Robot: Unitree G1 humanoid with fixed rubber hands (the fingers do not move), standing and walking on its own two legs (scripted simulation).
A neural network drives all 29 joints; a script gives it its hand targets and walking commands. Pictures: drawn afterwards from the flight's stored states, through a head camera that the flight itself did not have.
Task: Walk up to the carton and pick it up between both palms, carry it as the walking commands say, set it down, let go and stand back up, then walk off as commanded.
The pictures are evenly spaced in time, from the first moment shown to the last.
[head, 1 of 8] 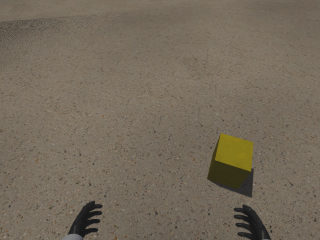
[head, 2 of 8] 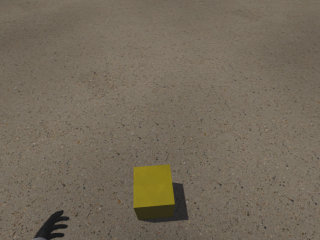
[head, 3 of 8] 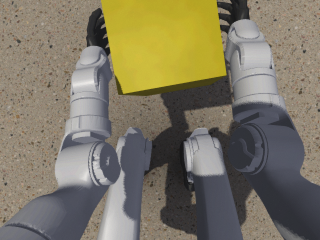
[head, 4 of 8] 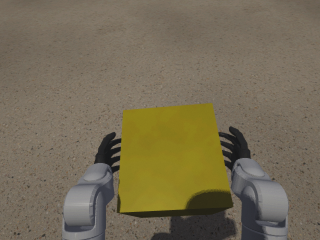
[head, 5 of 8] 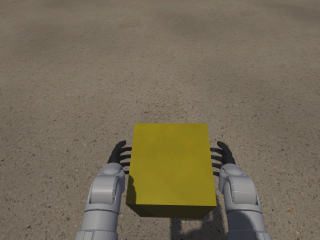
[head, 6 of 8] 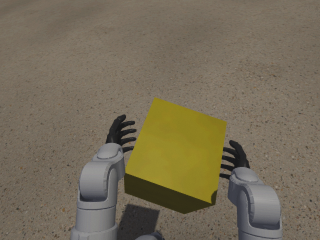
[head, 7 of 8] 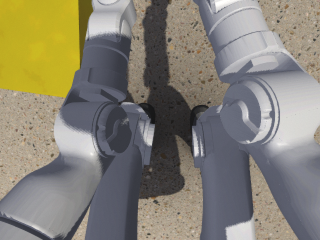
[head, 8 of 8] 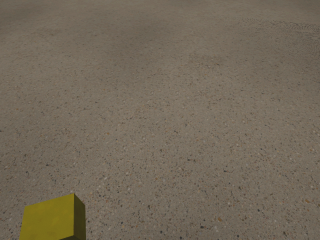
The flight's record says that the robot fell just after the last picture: no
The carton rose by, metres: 0.70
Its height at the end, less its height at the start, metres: -0.03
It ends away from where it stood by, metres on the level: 6.78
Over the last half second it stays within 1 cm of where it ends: yes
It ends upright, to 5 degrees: no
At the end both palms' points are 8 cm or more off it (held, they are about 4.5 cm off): yes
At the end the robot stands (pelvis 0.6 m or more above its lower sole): yes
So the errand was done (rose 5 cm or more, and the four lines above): no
